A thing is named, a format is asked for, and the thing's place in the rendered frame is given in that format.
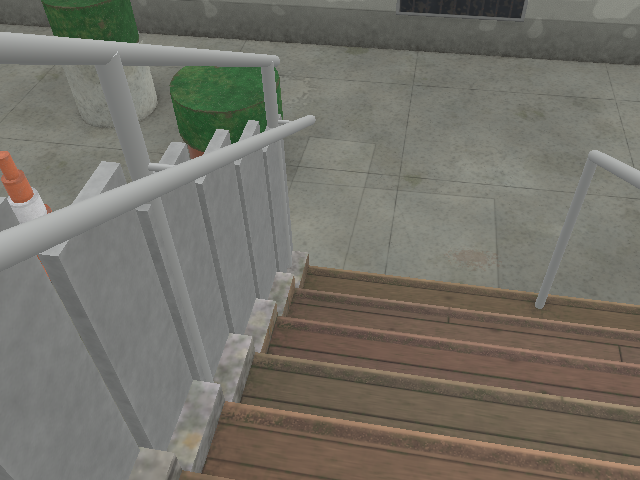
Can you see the stairs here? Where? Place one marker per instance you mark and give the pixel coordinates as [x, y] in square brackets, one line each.
[382, 377]

